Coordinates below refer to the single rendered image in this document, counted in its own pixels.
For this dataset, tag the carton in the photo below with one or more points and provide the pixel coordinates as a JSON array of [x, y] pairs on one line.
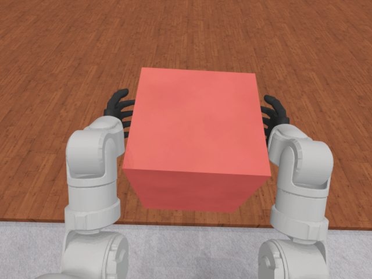
[[196, 140]]

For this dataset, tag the left robot upper arm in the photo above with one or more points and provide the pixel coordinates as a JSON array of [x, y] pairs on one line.
[[103, 255]]

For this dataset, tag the robot left forearm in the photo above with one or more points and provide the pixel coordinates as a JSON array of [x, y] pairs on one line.
[[91, 164]]

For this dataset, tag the left robot hand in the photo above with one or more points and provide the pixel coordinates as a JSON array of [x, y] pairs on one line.
[[114, 108]]

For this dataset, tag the robot right forearm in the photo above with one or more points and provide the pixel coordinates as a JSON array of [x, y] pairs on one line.
[[303, 182]]

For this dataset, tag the right robot hand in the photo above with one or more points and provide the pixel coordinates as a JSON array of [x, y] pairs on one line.
[[277, 116]]

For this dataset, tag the right robot upper arm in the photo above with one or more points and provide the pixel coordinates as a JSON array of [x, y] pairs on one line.
[[285, 259]]

